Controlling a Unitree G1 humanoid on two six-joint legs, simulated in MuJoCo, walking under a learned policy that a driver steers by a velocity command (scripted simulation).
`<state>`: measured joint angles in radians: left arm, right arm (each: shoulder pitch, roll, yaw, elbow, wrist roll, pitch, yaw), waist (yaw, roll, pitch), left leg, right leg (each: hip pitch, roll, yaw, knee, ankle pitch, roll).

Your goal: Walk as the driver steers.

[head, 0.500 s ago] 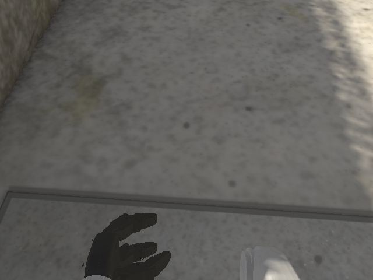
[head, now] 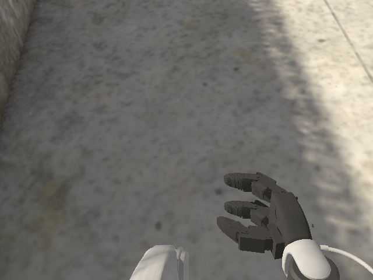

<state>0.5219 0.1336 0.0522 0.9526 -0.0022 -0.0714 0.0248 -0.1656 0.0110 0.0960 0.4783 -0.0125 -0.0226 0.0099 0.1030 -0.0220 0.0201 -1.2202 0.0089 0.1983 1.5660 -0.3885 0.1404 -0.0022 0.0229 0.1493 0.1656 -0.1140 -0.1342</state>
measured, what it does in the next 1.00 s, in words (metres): climbs: left foot 0.19 m higher, then right foot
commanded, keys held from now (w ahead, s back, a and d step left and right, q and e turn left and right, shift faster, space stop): w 0.42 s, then w+q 0.58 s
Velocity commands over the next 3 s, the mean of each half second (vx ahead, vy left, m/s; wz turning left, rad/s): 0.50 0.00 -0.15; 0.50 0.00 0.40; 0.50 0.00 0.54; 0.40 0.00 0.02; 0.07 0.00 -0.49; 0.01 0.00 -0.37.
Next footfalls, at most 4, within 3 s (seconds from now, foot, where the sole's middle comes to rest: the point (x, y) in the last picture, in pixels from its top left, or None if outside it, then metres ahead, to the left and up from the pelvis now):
0.04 left None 0.20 0.09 -0.61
0.52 right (272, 254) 0.47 -0.13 -0.62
1.02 left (202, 165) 0.78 0.10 -0.62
1.54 right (218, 95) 1.13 0.06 -0.62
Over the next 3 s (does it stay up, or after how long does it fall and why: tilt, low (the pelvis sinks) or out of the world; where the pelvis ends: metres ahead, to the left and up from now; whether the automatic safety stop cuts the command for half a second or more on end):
stays up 1.17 0.20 0.16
